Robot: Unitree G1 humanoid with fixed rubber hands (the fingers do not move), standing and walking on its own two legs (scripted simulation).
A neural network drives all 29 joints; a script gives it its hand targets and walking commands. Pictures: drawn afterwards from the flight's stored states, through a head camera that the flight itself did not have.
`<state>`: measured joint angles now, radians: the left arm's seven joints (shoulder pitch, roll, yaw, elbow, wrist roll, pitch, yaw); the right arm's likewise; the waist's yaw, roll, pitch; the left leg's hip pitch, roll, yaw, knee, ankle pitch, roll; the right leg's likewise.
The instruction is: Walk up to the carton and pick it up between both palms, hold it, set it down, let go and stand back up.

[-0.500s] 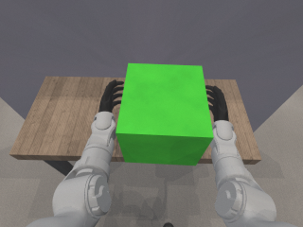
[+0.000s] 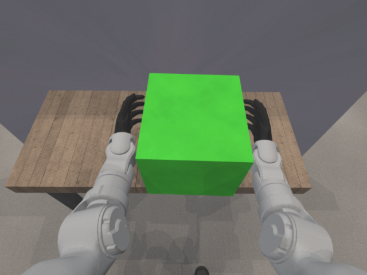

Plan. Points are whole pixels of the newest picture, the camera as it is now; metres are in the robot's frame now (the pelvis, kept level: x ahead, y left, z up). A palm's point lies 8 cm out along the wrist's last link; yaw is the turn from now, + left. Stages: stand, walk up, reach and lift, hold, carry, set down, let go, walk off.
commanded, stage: set down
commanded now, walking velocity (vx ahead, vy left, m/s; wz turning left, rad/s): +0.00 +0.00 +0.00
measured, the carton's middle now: (192, 136) +0.43 -0.04 +0.00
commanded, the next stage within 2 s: none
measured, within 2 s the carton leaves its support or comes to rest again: neither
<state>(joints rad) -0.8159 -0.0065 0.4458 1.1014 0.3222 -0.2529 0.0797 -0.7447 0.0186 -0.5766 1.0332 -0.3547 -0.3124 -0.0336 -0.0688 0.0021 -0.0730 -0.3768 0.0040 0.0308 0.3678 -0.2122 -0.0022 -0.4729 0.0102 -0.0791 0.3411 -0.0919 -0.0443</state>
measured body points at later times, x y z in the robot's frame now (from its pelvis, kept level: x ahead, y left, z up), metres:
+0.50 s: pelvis +0.00 +0.00 -0.01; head +0.07 +0.00 +0.43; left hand +0.46 +0.13 +0.05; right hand +0.43 -0.22 +0.04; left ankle -0.03 +0.12 -0.74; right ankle +0.04 -0.09 -0.74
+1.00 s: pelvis -0.04 -0.01 -0.02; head +0.02 -0.01 +0.43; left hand +0.44 +0.13 +0.11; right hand +0.41 -0.24 +0.10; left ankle -0.03 +0.12 -0.74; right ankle +0.04 -0.09 -0.74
